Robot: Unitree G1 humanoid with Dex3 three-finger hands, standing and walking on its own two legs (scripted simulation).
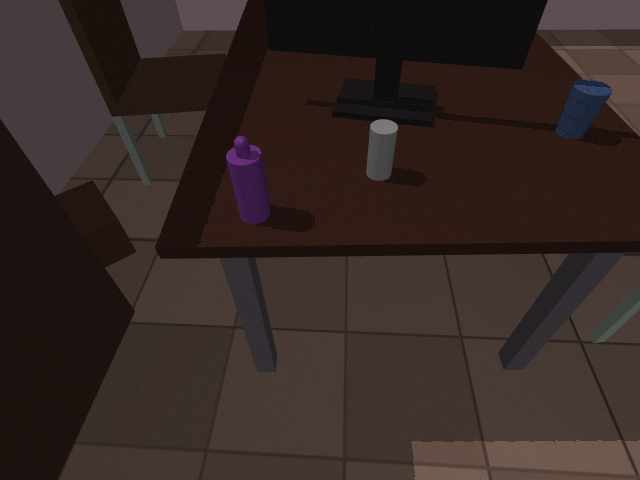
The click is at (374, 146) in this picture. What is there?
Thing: squat round
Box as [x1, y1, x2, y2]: [366, 119, 397, 180]
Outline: 385,119 373,121 370,125 366,173 370,178 376,180 385,179 390,175 396,138 397,125 394,122
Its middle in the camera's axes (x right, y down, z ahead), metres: +0.13 -0.17 +0.77
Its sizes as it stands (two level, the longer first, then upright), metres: 0.052 0.052 0.110
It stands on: a support 0.74 m high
